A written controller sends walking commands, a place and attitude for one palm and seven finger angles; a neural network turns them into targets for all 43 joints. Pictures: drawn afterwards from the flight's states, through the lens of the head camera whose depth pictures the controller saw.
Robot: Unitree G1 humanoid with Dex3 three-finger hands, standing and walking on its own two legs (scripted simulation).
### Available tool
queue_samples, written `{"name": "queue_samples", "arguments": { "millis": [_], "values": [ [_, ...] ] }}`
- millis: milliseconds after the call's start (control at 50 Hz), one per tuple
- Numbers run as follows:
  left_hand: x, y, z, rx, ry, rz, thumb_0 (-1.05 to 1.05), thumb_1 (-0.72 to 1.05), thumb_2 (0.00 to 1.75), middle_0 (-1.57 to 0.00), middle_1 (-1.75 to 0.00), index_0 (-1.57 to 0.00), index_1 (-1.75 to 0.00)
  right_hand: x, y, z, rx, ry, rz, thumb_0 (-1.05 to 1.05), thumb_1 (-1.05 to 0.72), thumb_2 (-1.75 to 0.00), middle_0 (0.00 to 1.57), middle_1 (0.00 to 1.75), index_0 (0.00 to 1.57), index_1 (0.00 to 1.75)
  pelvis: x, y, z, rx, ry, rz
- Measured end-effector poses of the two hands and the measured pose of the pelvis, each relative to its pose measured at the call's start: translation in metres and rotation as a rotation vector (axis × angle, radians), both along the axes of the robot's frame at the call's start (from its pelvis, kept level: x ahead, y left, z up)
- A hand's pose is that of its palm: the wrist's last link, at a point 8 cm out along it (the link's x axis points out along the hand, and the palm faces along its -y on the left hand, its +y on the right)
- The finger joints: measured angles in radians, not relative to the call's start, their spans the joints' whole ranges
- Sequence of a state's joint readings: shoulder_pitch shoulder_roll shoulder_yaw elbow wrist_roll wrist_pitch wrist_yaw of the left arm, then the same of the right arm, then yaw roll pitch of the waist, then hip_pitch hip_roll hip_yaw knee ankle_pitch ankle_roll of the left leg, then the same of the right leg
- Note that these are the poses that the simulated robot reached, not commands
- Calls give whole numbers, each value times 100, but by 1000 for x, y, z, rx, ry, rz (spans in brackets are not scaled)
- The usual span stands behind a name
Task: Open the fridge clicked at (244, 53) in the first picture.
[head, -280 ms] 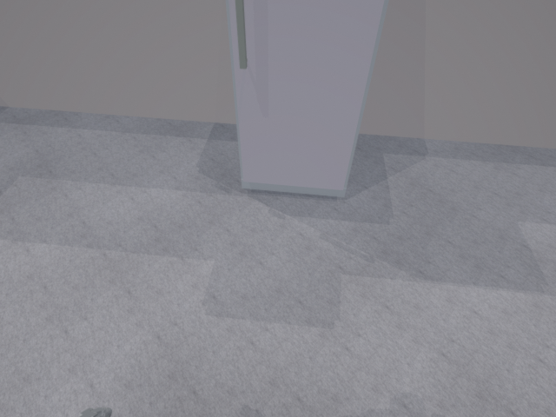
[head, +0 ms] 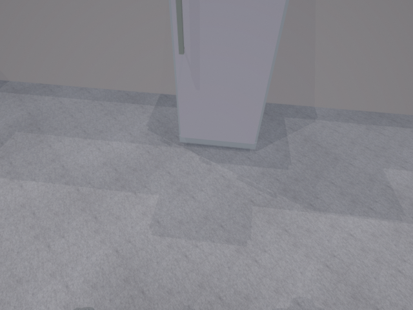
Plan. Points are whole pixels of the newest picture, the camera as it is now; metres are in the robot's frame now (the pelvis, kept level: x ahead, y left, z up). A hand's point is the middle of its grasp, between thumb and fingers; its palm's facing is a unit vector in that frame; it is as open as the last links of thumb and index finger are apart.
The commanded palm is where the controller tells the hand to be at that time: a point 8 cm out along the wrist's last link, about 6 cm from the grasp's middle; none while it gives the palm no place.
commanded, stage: stand and wait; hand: left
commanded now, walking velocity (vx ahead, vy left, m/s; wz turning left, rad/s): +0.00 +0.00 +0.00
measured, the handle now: (179, 1) +1.27 +0.20 +0.15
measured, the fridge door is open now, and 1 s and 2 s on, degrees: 0 0 0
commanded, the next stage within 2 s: look at it before walking up in 0.54 s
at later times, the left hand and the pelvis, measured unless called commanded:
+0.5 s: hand out of the picture +0.06 +0.24 -0.15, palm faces -0.03 -0.94 -0.34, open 7.4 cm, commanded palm none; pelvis -0.01 -0.01 +0.00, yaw +0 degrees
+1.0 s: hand out of the picture +0.06 +0.24 -0.15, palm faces -0.04 -0.95 -0.32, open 7.4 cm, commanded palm none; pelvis -0.01 -0.01 +0.00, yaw +0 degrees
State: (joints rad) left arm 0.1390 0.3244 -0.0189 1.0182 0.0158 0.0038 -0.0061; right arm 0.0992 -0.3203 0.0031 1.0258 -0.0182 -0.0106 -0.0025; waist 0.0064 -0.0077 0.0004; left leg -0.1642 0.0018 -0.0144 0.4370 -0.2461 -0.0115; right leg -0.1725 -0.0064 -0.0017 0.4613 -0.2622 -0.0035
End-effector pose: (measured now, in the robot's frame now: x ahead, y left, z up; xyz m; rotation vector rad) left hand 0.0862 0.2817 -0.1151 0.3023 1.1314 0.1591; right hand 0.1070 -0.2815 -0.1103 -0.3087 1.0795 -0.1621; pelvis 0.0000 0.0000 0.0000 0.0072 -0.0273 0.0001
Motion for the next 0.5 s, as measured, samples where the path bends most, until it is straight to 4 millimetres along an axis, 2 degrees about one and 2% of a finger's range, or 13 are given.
{"name": "queue_samples", "arguments": {
  "millis": [280,500],
  "values": [
    [-31,3,-4,13,89,26,0,90,90,-20,-30,-21,-30,-47,-17,-6,-22,125,-48,1,-90,-90,20,30,20,30,-6,-5,2,-2,-4,-1],
    [-31,4,-1,22,78,19,0,90,90,-20,-30,-21,-30,-58,-19,-7,-15,138,-60,1,-90,-90,20,30,20,30,-10,-7,3,-2,-9,-5]
  ]
}}
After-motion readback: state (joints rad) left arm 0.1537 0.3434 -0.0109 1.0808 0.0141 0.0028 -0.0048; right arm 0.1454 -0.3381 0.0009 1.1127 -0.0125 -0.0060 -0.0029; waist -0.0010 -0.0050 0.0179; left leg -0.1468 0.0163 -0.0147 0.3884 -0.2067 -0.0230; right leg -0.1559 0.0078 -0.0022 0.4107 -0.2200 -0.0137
